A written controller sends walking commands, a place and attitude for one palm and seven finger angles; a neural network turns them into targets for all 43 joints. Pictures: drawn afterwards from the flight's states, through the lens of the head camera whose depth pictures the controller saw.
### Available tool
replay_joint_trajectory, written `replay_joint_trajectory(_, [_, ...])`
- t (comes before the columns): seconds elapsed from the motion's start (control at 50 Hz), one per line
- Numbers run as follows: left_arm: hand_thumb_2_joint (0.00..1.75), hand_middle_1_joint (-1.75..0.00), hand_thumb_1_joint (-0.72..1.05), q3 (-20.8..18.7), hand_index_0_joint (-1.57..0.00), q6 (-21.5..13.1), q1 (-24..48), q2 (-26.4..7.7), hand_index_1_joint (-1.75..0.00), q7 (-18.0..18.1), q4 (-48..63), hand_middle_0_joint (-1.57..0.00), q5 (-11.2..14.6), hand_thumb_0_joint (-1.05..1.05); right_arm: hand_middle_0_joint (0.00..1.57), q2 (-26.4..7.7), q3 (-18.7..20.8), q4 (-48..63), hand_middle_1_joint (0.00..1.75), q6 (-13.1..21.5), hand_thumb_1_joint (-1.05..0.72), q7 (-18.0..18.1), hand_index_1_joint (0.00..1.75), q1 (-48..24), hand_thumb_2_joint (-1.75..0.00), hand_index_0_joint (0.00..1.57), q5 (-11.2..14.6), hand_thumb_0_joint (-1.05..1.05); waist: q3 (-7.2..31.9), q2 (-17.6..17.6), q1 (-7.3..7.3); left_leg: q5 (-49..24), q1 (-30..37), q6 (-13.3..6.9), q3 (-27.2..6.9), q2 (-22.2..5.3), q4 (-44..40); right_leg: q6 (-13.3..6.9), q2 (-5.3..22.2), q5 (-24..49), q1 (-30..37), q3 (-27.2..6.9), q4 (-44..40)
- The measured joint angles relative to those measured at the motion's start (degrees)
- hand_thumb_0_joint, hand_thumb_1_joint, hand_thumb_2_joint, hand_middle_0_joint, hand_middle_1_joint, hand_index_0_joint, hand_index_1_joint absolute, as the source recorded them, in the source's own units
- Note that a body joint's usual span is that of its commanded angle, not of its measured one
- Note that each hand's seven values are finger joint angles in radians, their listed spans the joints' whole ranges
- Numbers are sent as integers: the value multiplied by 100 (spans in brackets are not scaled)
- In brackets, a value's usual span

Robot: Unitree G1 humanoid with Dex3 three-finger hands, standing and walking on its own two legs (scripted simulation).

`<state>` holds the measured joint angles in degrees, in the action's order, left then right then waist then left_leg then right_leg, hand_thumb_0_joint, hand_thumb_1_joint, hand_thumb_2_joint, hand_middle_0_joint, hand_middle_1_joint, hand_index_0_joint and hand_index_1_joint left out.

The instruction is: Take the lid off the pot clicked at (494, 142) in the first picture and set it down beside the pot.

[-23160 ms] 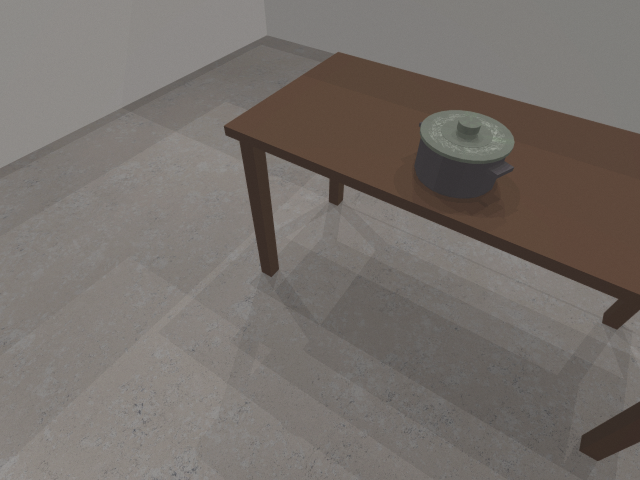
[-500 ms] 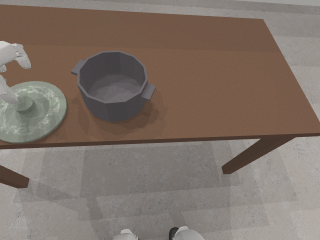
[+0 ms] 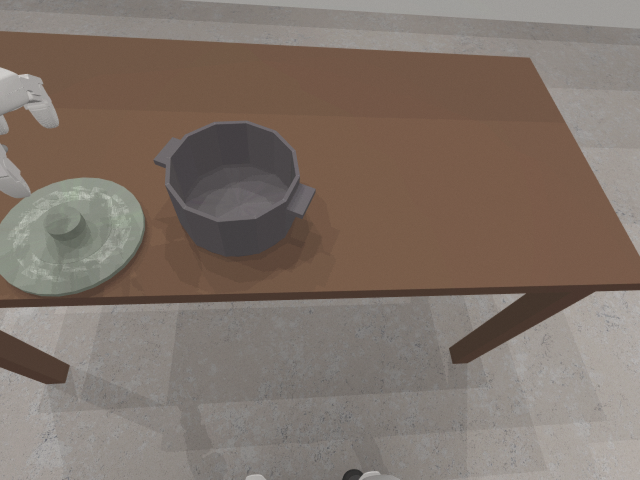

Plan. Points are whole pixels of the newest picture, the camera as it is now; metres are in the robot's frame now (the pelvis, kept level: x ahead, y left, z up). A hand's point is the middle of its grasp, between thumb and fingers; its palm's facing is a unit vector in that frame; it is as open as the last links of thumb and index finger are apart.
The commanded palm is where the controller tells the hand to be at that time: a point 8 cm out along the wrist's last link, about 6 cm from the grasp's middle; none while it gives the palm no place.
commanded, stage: raise the empty hand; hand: left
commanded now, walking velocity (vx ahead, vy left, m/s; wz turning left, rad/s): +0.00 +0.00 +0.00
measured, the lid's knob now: (65, 223) +0.48 +0.34 -0.05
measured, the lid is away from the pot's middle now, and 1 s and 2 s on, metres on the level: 0.25 0.25 0.25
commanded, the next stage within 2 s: draw the hand back to the body in 0.04 s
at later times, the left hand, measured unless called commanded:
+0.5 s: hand out of the picture +0.45 +0.33 +0.11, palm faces -0.41 -0.10 -0.91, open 10.9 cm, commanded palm +0.44 +0.33 +0.18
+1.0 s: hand (33, 157) +0.42 +0.26 +0.16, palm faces +0.38 -0.88 -0.28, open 10.4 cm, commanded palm +0.35 +0.30 +0.18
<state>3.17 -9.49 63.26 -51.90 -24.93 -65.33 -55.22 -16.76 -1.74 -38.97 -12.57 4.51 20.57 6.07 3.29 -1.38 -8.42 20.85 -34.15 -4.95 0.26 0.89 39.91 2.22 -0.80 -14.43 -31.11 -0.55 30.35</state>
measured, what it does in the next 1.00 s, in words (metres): stands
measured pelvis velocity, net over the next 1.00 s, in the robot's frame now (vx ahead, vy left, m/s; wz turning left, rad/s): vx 0.02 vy -0.03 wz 0.01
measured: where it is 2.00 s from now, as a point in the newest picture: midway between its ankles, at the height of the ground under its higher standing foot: outside the picture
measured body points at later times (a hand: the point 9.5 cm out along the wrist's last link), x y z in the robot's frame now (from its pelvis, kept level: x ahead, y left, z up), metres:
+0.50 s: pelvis +0.01 +0.00 +0.01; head +0.10 +0.02 +0.45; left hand +0.47 +0.33 +0.16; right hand +0.03 -0.28 -0.11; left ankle -0.03 +0.06 -0.72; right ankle -0.01 -0.17 -0.72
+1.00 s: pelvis +0.02 -0.03 +0.02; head +0.04 -0.02 +0.47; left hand +0.39 +0.30 +0.18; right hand +0.14 -0.28 -0.09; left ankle -0.03 +0.06 -0.72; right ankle -0.01 -0.17 -0.72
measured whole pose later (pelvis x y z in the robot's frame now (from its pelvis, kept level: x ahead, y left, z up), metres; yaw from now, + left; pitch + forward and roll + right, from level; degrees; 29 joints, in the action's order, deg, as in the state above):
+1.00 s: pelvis +0.02 -0.03 +0.02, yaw +1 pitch +3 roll -2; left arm -18.6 -3.8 26.4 -28.4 2.9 -32.5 1.1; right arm -13.9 -1.6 -35.2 -3.6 2.1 15.3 3.3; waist 0.2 -1.3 -2.5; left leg 16.8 -10.9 -2.6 0.6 1.0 25.0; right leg 1.1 -0.5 -12.6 -10.1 -0.9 19.9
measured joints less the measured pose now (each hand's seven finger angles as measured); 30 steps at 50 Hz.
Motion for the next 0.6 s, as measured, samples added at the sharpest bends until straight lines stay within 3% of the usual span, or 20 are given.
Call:
replay_joint_trajectory(0.14, [41,-99,11,100,-29,50,73,-21,-99,-54,-140,-29,-30,0,20,-19,-17,35,30,11,-91,-26,30,-51,-89,20,17,0,-39,2,-2,-5,13,-1,18,8,-27,2,9,-9,-7,-18,8])
replay_joint_trajectory(0.34, [41,-99,11,-313,-30,-67,-384,14,-99,26,266,-29,4,0,20,10,50,102,30,-68,-91,-70,30,-5,-89,20,-24,0,-21,6,-6,-42,139,2,19,31,-177,-11,31,13,105,-21,-109])
replay_joint_trajectory(0.42, [41,-99,11,-432,-30,-40,-767,87,-99,31,647,-29,58,0,20,4,108,169,30,-143,-91,-148,30,-9,-89,20,-45,0,-45,-53,58,-83,285,-6,1,60,-296,-44,58,43,252,-2,-209])
replay_joint_trajectory(0.6, [41,-99,11,-520,-30,11,-1766,408,-99,16,1671,-29,435,0,20,33,161,319,30,-257,-91,-300,30,-328,-89,20,-61,0,-25,-140,273,-211,729,-32,-32,157,-623,-13,155,92,682,34,-453])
